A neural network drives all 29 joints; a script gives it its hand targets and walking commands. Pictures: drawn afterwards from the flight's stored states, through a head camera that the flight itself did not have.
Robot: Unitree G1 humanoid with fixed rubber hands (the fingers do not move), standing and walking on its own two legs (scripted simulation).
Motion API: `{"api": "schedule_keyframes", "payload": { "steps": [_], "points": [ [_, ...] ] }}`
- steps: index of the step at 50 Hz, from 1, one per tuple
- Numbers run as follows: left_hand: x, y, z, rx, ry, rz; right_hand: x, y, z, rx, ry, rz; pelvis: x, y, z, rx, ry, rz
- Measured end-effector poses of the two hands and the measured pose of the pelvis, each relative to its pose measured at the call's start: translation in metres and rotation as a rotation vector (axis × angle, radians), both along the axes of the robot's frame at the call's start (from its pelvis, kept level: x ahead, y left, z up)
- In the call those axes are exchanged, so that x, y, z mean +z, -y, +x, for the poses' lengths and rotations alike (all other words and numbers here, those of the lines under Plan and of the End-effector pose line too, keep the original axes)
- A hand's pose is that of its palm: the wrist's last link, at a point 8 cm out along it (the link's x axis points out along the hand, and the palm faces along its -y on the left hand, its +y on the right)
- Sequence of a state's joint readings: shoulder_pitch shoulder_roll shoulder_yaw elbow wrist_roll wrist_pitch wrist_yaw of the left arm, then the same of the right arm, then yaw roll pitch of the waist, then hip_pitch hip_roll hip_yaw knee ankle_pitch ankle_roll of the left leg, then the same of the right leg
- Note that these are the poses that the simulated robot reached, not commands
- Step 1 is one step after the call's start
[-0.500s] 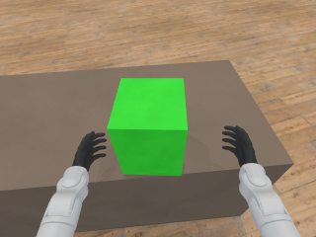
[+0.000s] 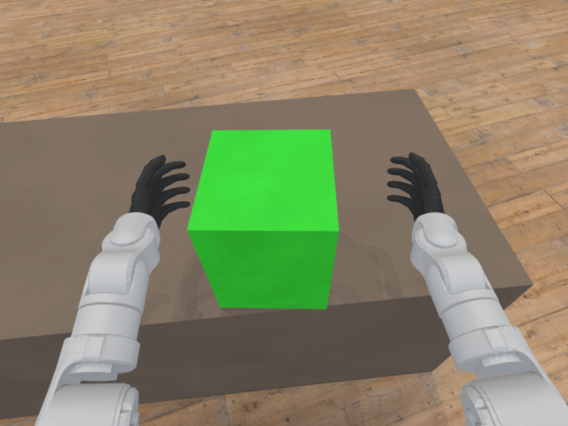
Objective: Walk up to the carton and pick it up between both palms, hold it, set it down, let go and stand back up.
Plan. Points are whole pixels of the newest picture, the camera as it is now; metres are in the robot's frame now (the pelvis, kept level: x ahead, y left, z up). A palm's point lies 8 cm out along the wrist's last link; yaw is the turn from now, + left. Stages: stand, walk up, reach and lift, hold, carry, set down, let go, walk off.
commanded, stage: reach and lift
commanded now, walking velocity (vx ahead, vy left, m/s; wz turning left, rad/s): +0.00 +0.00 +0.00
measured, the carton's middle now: (272, 223) +0.44 +0.05 -0.01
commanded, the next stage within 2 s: none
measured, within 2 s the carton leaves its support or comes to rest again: neither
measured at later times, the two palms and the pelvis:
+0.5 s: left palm (155, 162) +0.43 +0.20 +0.15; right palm (412, 157) +0.43 -0.16 +0.14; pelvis +0.00 +0.00 +0.00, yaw +0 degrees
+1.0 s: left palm (160, 209) +0.43 +0.23 +0.05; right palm (402, 187) +0.44 -0.17 +0.06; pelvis +0.00 +0.00 -0.01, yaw +1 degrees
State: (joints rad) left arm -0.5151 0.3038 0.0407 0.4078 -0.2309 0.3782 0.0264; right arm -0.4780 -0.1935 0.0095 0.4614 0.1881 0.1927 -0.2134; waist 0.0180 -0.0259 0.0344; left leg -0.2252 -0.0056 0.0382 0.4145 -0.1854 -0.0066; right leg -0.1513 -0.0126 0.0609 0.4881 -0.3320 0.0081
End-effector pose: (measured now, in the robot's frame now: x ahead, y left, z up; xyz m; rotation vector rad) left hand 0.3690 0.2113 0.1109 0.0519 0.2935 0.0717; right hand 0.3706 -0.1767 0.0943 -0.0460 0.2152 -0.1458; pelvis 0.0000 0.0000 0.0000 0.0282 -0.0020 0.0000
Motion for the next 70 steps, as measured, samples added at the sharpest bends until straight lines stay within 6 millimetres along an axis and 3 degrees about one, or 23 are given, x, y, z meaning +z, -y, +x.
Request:
{"api": "schedule_keyframes", "payload": {
  "steps": [8, 19, 26, 33, 41, 50, 57, 70],
  "points": [
    [0.011, 0.006, 0.011, -0.013, 0.001, -0.005, 0.018, -0.001, 0.020, -0.007, 0.002, 0.010, 0.000, 0.000, 0.000, 0.000, -0.013, -0.001],
    [0.039, 0.009, 0.047, 0.008, 0.019, -0.016, 0.038, -0.011, 0.046, 0.004, -0.034, 0.014, 0.000, -0.003, -0.001, 0.002, -0.086, -0.004],
    [0.034, 0.008, 0.064, 0.034, -0.005, -0.021, 0.043, -0.015, 0.063, 0.003, -0.056, 0.009, -0.001, -0.003, 0.002, 0.003, -0.144, -0.006],
    [0.009, 0.002, 0.070, 0.063, -0.040, -0.020, 0.025, -0.013, 0.071, -0.007, -0.099, 0.006, -0.001, -0.004, 0.004, 0.004, -0.178, -0.006],
    [-0.008, -0.003, 0.075, 0.078, 0.038, -0.014, -0.003, -0.010, 0.075, 0.010, -0.088, 0.013, -0.003, -0.002, 0.003, 0.008, -0.264, -0.011],
    [-0.064, -0.015, 0.059, 0.090, -0.045, -0.014, -0.031, -0.008, 0.072, 0.014, -0.082, 0.003, -0.006, -0.003, -0.001, 0.012, -0.335, -0.019],
    [-0.077, -0.024, 0.062, 0.094, 0.024, -0.017, -0.057, -0.016, 0.070, 0.036, -0.100, -0.012, -0.011, -0.007, -0.004, 0.025, -0.429, -0.035],
    [-0.099, -0.024, 0.067, 0.084, 0.012, -0.031, -0.068, -0.016, 0.074, 0.026, -0.078, 0.008, -0.015, -0.011, -0.004, 0.031, -0.490, -0.046]
  ]
}}
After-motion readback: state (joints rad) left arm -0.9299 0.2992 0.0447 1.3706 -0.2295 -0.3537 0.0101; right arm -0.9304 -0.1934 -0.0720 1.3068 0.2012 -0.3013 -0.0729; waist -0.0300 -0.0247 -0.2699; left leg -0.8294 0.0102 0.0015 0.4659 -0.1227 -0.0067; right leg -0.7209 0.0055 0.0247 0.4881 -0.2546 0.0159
